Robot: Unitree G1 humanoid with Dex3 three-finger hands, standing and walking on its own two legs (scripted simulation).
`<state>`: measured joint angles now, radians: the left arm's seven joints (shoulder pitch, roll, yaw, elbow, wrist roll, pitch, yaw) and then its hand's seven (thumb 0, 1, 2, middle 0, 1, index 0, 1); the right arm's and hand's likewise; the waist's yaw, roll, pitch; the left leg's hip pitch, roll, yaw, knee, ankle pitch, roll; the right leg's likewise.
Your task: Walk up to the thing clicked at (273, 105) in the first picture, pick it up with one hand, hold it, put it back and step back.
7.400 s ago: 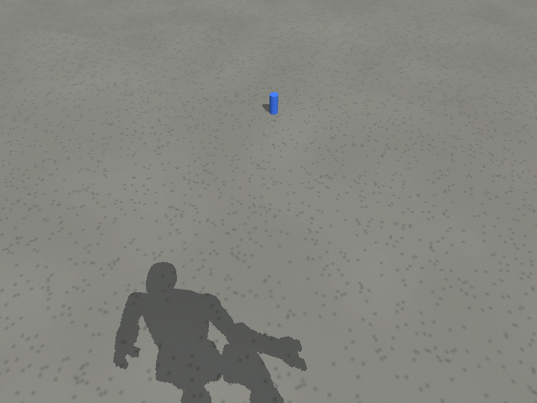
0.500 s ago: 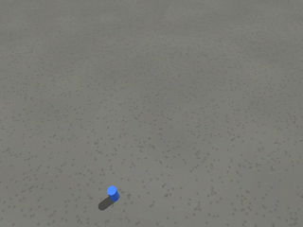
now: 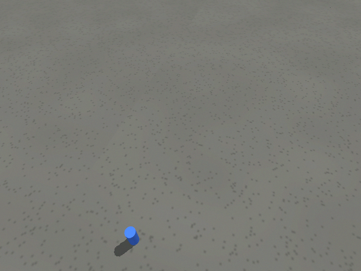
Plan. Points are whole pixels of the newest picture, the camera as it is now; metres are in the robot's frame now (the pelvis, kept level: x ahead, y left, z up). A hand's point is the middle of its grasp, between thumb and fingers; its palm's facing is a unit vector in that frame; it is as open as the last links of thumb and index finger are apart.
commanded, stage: stand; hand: left
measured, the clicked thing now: (132, 236) +0.40 +0.25 -0.72
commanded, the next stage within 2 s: none
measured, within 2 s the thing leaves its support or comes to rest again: neither
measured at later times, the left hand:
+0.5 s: hand out of the picture +0.08 +0.25 -0.15, palm faces -0.02 -0.94 -0.35, open 7.4 cm
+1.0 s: hand out of the picture +0.08 +0.24 -0.15, palm faces -0.03 -0.94 -0.35, open 7.4 cm
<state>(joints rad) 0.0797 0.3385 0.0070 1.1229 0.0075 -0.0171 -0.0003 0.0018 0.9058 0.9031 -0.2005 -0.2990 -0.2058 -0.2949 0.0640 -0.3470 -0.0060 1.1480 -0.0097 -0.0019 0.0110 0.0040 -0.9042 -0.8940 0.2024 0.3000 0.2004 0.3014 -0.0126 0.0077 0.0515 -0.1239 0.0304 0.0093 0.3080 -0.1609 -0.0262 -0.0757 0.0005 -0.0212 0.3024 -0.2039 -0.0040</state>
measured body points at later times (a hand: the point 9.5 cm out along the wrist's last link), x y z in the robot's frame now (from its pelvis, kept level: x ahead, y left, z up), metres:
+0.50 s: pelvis +0.00 +0.00 +0.00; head +0.02 -0.01 +0.45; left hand +0.08 +0.30 -0.13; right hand +0.08 -0.30 -0.14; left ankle +0.00 +0.13 -0.75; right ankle -0.02 -0.11 -0.75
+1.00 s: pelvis +0.00 -0.01 +0.00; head +0.02 -0.02 +0.45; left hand +0.08 +0.29 -0.13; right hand +0.07 -0.31 -0.14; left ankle +0.00 +0.13 -0.75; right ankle -0.02 -0.11 -0.75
